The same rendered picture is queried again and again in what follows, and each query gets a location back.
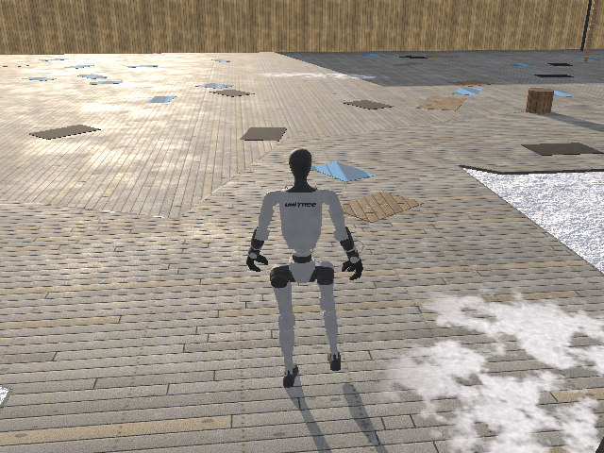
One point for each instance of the right robot hand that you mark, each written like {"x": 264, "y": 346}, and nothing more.
{"x": 353, "y": 266}

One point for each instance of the right robot upper arm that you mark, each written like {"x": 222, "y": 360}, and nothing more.
{"x": 336, "y": 213}

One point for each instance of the left robot hand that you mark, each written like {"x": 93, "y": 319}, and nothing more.
{"x": 252, "y": 266}

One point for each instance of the left robot upper arm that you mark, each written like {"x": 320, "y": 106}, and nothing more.
{"x": 266, "y": 214}

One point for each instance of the right robot thigh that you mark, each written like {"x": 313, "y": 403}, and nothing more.
{"x": 324, "y": 273}

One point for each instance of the left robot forearm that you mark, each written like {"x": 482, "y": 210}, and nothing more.
{"x": 255, "y": 246}

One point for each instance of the right robot forearm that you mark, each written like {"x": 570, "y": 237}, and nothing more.
{"x": 350, "y": 248}

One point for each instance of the robot left shin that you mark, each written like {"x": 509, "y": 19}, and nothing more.
{"x": 286, "y": 339}

